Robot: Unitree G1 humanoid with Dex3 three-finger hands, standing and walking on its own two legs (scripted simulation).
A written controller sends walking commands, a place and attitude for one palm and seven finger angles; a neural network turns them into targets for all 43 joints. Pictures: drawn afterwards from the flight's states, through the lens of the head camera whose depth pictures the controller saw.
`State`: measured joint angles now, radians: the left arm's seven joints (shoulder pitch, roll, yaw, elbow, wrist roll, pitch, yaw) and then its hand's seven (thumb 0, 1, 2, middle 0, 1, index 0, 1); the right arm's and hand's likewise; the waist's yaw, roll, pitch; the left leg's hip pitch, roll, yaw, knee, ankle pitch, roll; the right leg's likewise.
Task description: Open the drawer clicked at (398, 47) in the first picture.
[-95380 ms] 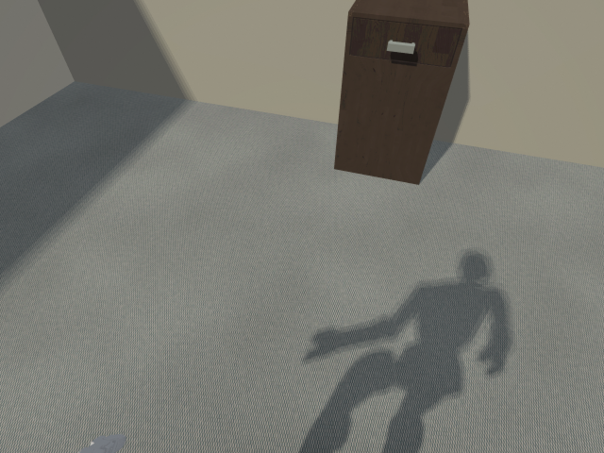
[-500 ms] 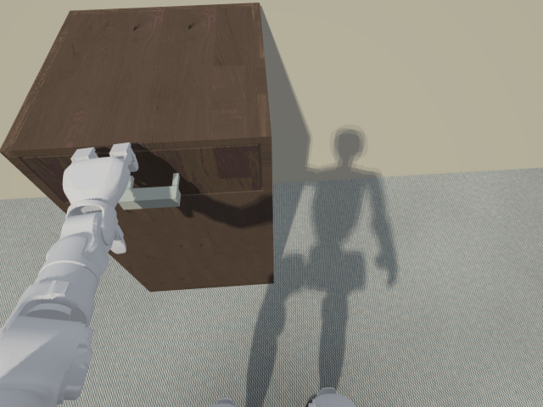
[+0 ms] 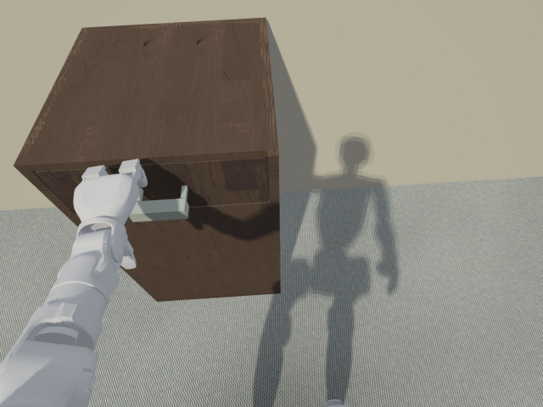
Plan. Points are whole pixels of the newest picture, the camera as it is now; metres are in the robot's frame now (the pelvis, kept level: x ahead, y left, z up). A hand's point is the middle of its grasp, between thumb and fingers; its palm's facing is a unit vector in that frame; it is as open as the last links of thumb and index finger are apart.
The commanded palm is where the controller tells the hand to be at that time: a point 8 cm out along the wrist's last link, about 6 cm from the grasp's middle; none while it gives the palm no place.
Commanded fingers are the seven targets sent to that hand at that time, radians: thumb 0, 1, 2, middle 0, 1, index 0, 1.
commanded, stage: re-aim the fingers above the handle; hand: left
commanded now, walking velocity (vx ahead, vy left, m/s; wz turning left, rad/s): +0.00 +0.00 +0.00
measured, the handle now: (160, 200) +0.48 +0.22 -0.05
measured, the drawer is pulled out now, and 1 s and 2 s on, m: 0.00 0.00 0.00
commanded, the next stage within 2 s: lower the fingers behind the handle in 0.68 s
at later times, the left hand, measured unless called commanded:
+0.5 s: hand (126, 220) +0.40 +0.25 +0.01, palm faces -0.11 -0.02 -0.99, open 13.8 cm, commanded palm +0.39 +0.23 +0.06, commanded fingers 0.00 -0.50 0.30 -0.30 -1.20 -0.30 -1.20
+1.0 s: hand (137, 231) +0.39 +0.23 -0.02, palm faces -0.20 -0.05 -0.98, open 13.8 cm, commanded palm +0.39 +0.24 +0.05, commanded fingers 0.00 -0.50 0.30 -0.30 -1.20 -0.30 -1.20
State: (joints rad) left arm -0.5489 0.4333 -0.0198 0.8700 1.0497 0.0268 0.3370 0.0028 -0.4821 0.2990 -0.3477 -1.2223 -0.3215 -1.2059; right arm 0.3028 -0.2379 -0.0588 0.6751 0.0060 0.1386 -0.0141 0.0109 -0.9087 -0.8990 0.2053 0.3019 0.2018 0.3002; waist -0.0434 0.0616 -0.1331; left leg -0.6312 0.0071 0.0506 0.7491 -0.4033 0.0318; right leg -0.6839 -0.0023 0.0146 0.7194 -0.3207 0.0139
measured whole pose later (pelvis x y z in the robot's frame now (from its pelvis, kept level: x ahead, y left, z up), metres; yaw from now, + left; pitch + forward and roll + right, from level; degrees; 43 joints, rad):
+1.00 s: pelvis -0.01 -0.01 +0.00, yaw +2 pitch +16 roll +0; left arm -0.58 0.46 -0.07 0.90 1.05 -0.12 0.23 0.00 -0.48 0.30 -0.32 -1.20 -0.32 -1.20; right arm 0.32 -0.25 -0.06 0.68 0.00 0.10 -0.05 0.01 -0.91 -0.90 0.21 0.30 0.20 0.30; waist -0.04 0.04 -0.12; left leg -0.66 0.01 0.01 0.78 -0.40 0.02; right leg -0.71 -0.01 -0.02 0.75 -0.33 0.00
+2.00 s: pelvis -0.02 -0.01 -0.04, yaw +0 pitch +23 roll -1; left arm -0.63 0.47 0.01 0.99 1.12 -0.11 0.41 0.00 -0.48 0.30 -0.29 -1.20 -0.29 -1.20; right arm 0.29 -0.24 -0.05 0.69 -0.03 0.12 0.00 0.01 -0.91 -0.90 0.21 0.30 0.20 0.30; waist -0.07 0.04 -0.18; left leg -0.94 0.02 0.02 1.03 -0.49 0.02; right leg -0.98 0.01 -0.01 0.97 -0.40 0.00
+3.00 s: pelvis -0.01 -0.01 -0.04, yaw +1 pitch +23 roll -1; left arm -0.57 0.44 0.02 0.93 1.12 -0.09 0.45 0.00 0.48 0.72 -0.33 -1.26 -0.34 -1.27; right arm 0.27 -0.24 -0.06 0.70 -0.04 0.12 0.00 0.01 -0.91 -0.90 0.21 0.30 0.20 0.30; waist -0.06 0.04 -0.18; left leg -0.93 0.02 0.02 1.03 -0.51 0.02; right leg -0.97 0.01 -0.01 0.98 -0.42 0.00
